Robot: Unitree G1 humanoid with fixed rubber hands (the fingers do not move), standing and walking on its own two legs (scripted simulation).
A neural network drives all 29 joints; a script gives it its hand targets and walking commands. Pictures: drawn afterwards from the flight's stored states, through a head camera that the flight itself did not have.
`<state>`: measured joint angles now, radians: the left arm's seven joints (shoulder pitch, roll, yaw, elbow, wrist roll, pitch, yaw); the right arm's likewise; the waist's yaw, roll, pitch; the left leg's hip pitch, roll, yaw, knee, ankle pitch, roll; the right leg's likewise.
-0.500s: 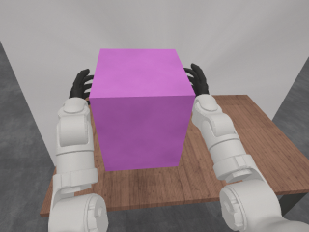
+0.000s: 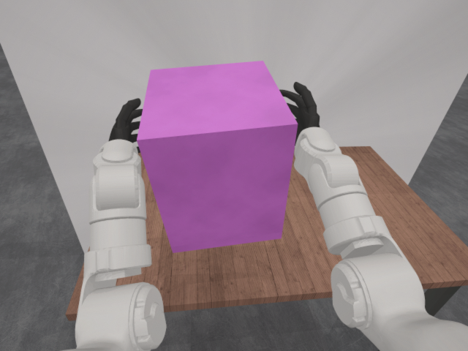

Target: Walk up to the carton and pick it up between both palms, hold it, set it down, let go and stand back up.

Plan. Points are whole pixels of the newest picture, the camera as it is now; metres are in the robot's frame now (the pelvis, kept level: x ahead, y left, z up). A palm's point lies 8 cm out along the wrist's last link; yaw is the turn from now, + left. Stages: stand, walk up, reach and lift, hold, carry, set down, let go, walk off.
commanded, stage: hold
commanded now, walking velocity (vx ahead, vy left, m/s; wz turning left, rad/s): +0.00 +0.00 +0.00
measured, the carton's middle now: (218, 156) +0.40 +0.01 +0.19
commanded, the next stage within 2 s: set down in 0.04 s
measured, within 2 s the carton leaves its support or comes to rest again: neither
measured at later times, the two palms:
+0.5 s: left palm (127, 133) +0.39 +0.16 +0.24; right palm (301, 130) +0.39 -0.13 +0.25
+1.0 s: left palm (137, 153) +0.42 +0.16 +0.19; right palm (294, 152) +0.41 -0.13 +0.19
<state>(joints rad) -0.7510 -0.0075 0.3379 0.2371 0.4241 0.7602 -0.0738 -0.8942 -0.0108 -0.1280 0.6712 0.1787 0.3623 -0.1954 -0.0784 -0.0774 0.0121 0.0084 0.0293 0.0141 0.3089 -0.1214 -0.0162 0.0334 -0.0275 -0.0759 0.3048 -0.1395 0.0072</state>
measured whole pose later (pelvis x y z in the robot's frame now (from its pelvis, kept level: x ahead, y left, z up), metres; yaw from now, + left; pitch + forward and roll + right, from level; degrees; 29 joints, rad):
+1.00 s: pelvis +0.04 +0.00 +0.00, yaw +0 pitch -11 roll +0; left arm -0.69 -0.01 0.34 0.28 0.46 0.49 -0.14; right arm -0.70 0.05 -0.10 0.66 0.13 -0.03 -0.22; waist -0.08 -0.14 0.11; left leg 0.05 0.03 0.01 0.31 -0.17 -0.02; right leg 0.08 -0.03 -0.08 0.30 -0.19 0.01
